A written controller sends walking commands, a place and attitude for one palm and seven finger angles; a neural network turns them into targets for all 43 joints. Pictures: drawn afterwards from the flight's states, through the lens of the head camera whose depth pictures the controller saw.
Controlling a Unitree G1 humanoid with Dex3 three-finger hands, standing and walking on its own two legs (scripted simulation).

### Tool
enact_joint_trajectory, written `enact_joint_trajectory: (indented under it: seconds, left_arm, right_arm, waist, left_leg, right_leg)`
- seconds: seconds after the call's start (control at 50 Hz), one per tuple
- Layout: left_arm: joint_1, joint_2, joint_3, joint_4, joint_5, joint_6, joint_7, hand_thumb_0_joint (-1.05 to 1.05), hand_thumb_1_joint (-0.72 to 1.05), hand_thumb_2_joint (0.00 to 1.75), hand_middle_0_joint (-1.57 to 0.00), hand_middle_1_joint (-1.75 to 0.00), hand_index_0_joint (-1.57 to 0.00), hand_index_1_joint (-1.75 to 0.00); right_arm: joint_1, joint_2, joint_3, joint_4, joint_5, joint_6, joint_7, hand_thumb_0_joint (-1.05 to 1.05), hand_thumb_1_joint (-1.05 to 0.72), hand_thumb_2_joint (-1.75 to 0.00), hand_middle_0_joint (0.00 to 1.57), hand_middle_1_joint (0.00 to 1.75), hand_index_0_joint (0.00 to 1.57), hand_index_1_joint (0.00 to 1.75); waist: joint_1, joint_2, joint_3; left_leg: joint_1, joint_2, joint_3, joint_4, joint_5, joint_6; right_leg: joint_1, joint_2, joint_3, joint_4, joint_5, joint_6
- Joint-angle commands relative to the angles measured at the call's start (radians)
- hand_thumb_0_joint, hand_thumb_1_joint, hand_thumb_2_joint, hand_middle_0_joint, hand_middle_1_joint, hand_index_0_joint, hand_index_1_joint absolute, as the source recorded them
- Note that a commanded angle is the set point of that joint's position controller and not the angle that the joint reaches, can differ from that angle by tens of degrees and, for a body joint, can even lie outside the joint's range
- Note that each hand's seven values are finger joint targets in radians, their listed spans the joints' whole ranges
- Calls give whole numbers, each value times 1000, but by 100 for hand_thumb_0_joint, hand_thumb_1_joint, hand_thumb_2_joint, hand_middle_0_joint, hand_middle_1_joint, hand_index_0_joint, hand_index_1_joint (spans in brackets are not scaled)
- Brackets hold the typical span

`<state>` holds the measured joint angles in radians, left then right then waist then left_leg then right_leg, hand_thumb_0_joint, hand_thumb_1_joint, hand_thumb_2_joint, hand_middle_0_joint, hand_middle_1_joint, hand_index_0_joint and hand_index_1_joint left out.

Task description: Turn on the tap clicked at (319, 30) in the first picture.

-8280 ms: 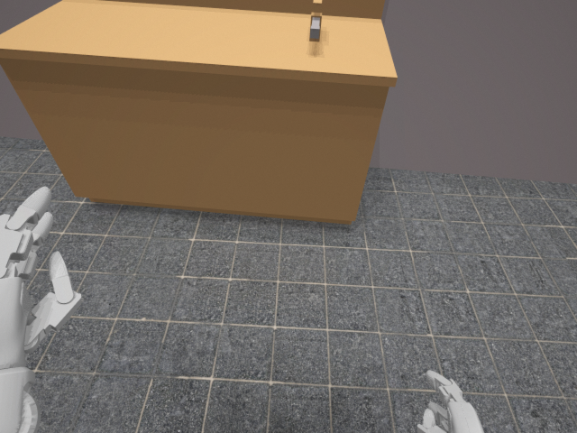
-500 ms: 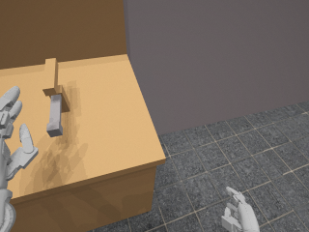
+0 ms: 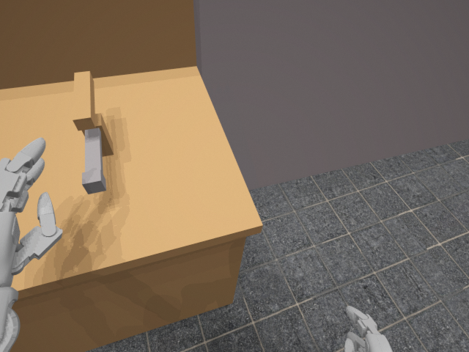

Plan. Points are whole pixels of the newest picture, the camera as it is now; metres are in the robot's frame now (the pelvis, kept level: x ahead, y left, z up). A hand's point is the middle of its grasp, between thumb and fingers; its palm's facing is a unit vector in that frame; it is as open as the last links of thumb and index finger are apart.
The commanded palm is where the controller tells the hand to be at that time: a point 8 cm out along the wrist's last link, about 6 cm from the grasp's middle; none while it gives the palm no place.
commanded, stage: come to a stop and stand still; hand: left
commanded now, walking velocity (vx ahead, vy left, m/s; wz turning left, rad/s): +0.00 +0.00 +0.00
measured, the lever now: (94, 181) +0.34 +0.26 +0.08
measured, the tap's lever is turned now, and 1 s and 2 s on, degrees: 0 0 0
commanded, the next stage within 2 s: look again from close up in 0.44 s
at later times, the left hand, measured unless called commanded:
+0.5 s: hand (37, 205) +0.25 +0.27 +0.17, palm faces +0.40 -0.84 -0.36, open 7.4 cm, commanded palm +0.18 +0.30 +0.18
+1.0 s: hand (39, 216) +0.23 +0.26 +0.16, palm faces +0.40 -0.84 -0.36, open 7.4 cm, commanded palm +0.17 +0.29 +0.18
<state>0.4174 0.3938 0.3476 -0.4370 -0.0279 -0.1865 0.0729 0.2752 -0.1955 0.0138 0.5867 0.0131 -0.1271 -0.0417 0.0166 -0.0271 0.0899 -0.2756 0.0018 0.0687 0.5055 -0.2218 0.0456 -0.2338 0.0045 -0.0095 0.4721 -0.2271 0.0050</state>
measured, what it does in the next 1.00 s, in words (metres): stands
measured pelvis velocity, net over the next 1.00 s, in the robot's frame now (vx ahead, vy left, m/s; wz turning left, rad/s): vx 0.02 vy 0.01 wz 0.02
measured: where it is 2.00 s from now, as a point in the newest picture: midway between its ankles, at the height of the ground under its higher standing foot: outside the picture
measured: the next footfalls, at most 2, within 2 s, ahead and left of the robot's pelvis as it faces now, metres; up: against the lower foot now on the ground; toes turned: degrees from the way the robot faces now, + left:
none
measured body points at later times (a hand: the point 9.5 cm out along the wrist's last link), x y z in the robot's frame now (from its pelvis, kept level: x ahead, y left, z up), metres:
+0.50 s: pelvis +0.03 +0.02 +0.00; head +0.06 +0.04 +0.45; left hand +0.22 +0.31 +0.18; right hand +0.23 -0.19 -0.06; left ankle +0.03 +0.09 -0.74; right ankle +0.02 -0.13 -0.74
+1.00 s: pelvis +0.02 +0.01 +0.00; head +0.03 +0.02 +0.45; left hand +0.21 +0.30 +0.18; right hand +0.19 -0.22 -0.08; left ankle +0.03 +0.09 -0.74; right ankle +0.02 -0.13 -0.74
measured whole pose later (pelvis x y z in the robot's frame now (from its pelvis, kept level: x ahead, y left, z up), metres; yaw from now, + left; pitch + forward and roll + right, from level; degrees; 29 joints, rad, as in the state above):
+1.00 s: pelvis +0.02 +0.01 +0.00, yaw +1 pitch -1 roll -1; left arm 0.42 0.35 0.34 -0.43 -0.04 -0.19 0.11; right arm 0.23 -0.20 0.01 0.59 0.01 -0.08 -0.05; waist 0.02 0.00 0.03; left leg -0.21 -0.02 0.05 0.46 -0.23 0.06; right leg -0.15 -0.01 -0.02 0.40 -0.22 0.02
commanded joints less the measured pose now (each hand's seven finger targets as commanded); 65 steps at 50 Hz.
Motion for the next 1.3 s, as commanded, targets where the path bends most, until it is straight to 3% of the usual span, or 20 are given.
enact_joint_trajectory:
  seconds: [0.0, 0.02, 0.12, 0.2, 0.26, 0.4, 0.52, 0.6, 0.62, 0.64, 0.7, 0.86, 0.92, 1.0, 1.02, 1.1, 1.12, 1.2, 1.22, 1.28]
  left_arm:
    - [-143, 161, 149, -244, 2, -102, 41, 0, 90, 90, -20, -30, -20, -30]
    - [-117, 141, 128, -238, 2, -103, 39, 0, 90, 90, -20, -30, -20, -30]
    - [-45, 97, 89, -165, 4, -88, 38, 0, 90, 90, -20, -30, -20, -30]
    - [-89, 155, 137, -195, 5, -81, 44, 0, 90, 90, -20, -30, -20, -30]
    - [-113, 147, 120, -250, -3, -83, 40, 0, 90, 90, -20, -30, -20, -30]
    - [-95, 144, 122, -268, -4, -61, 50, 0, 90, 90, -20, -30, -20, -30]
    - [-75, 111, 90, -208, -10, -48, 49, 0, 90, 90, -20, -30, -20, -30]
    - [-102, 152, 116, -241, -7, -47, 57, 0, 90, 90, -20, -30, -20, -30]
    - [-93, 116, 84, -222, -11, -49, 52, 0, 90, 90, -20, -30, -20, -30]
    - [-97, 129, 91, -241, -11, -51, 52, 0, 90, 90, -20, -30, -20, -30]
    - [-86, 156, 119, -243, -9, -52, 58, 0, 90, 90, -20, -30, -20, -30]
    - [-77, 127, 94, -193, -13, -59, 51, 0, 90, 90, -20, -30, -20, -30]
    - [-87, 117, 83, -197, -11, -62, 52, 0, 90, 90, -20, -30, -20, -30]
    - [-106, 152, 113, -229, -12, -60, 58, 0, 90, 90, -20, -30, -20, -30]
    - [-104, 125, 93, -225, -15, -65, 52, 0, 90, 90, -20, -30, -20, -30]
    - [-74, 149, 124, -249, -20, -67, 48, 0, 90, 90, -20, -30, -20, -30]
    - [-59, 116, 99, -241, -23, -66, 43, 0, 90, 90, -20, -30, -20, -30]
    - [-41, 152, 135, -264, -29, -56, 45, 0, 90, 90, -20, -30, -20, -30]
    - [-34, 124, 111, -249, -34, -53, 40, 0, 90, 90, -20, -30, -20, -30]
    - [-49, 135, 118, -258, -40, -47, 41, 0, 90, 90, -20, -30, -20, -30]
  right_arm:
    - [-141, -124, -45, -165, 2, -100, 6, 0, -90, -90, 20, 30, 20, 30]
    - [-127, -129, -48, -158, -3, -100, 11, 0, -90, -90, 20, 30, 20, 30]
    - [-124, -134, -50, -139, -7, -78, 20, 0, -90, -90, 20, 30, 20, 30]
    - [-150, -128, -45, -153, -3, -53, 11, 0, -90, -90, 20, 30, 20, 30]
    - [-147, -126, -46, -169, -4, -43, 9, 0, -90, -90, 20, 30, 20, 30]
    - [-156, -126, -47, -174, -1, -25, 7, 0, -90, -90, 20, 30, 20, 30]
    - [-150, -133, -46, -172, -2, -4, 2, 0, -90, -90, 20, 30, 20, 30]
    - [-170, -131, -46, -176, 2, -2, -6, 0, -90, -90, 20, 30, 20, 30]
    - [-160, -132, -45, -175, -1, 0, -6, 0, -90, -90, 20, 30, 20, 30]
    - [-161, -131, -49, -180, 1, -2, -6, 0, -90, -90, 20, 30, 20, 30]
    - [-168, -130, -46, -177, 3, -4, -10, 0, -90, -90, 20, 30, 20, 30]
    - [-150, -133, -52, -168, 4, -9, -11, 0, -90, -90, 20, 30, 20, 30]
    - [-154, -134, -47, -165, 0, -10, -15, 0, -90, -90, 20, 30, 20, 30]
    - [-165, -128, -50, -178, 3, -15, -19, 0, -90, -90, 20, 30, 20, 30]
    - [-155, -130, -50, -179, -1, -11, -17, 0, -90, -90, 20, 30, 20, 30]
    - [-155, -122, -58, -190, 2, -17, -9, 0, -90, -90, 20, 30, 20, 30]
    - [-144, -123, -58, -189, -1, -13, -5, 0, -90, -90, 20, 30, 20, 30]
    - [-148, -119, -64, -197, 4, -18, -4, 0, -90, -90, 20, 30, 20, 30]
    - [-144, -119, -62, -196, 1, -13, -4, 0, -90, -90, 20, 30, 20, 30]
    - [-144, -119, -69, -200, 3, -18, -8, 0, -90, -90, 20, 30, 20, 30]
  waist:
    - [10, 133, -178]
    - [8, 89, -187]
    - [5, 70, -187]
    - [5, 64, -197]
    - [4, 117, -220]
    - [4, 108, -243]
    - [3, 80, -215]
    - [3, 89, -210]
    - [2, 85, -200]
    - [2, 114, -201]
    - [5, 91, -195]
    - [2, 72, -168]
    - [2, 66, -158]
    - [9, 94, -145]
    - [10, 99, -158]
    - [15, 123, -184]
    - [14, 121, -200]
    - [12, 105, -200]
    - [9, 81, -192]
    - [5, 68, -167]
  left_leg:
    - [27, 98, -142, -167, -113, 2]
    - [47, 94, -140, -146, -55, 1]
    - [87, 91, -127, -120, 105, -14]
    - [114, 94, -125, -110, 238, -24]
    - [137, 101, -126, -101, 316, -26]
    - [171, 99, -118, -76, 389, -39]
    - [125, 95, -120, -90, 281, -28]
    - [122, 89, -126, -111, 229, -30]
    - [109, 91, -129, -118, 203, -25]
    - [107, 91, -132, -125, 201, -25]
    - [104, 91, -135, -134, 173, -27]
    - [70, 85, -137, -147, 69, -16]
    - [78, 90, -145, -164, 73, -20]
    - [104, 125, -156, -175, 189, -36]
    - [97, 137, -161, -179, 195, -32]
    - [116, 167, -156, -147, 253, -30]
    - [110, 170, -148, -144, 222, -21]
    - [90, 161, -141, -134, 76, -19]
    - [73, 154, -133, -130, 23, -16]
    - [56, 131, -124, -109, -60, -19]
  right_leg:
    - [88, -37, 29, -55, 12, -30]
    - [80, -42, 30, -66, 44, -31]
    - [53, -55, 30, -75, 128, -28]
    - [66, -54, 17, -53, 187, -25]
    - [83, -54, 6, -37, 199, -25]
    - [100, -56, 5, -43, 249, -29]
    - [109, -70, 12, -79, 235, -29]
    - [113, -75, 20, -80, 214, -31]
    - [109, -73, 14, -85, 196, -32]
    - [120, -74, 19, -80, 199, -33]
    - [118, -73, 16, -84, 176, -32]
    - [111, -81, 33, -115, 133, -35]
    - [95, -69, 23, -117, 119, -32]
    - [74, -53, 16, -89, 146, -21]
    - [81, -46, 8, -82, 134, -19]
    - [63, -50, 16, -64, 146, -21]
    - [68, -48, 14, -68, 132, -20]
    - [54, -58, 40, -101, 109, -27]
    - [47, -60, 44, -116, 96, -25]
    - [13, -72, 85, -146, 61, -40]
